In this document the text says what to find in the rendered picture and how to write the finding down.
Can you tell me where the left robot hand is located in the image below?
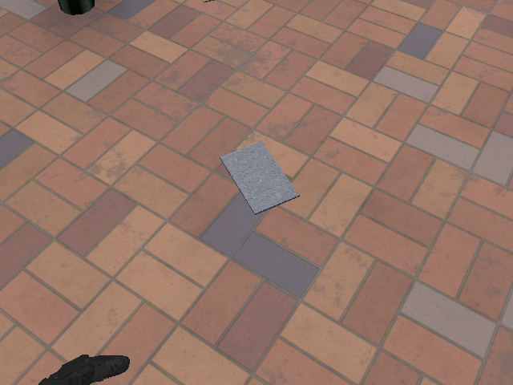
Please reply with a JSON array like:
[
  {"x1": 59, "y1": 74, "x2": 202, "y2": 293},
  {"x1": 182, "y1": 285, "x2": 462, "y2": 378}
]
[{"x1": 38, "y1": 355, "x2": 130, "y2": 385}]

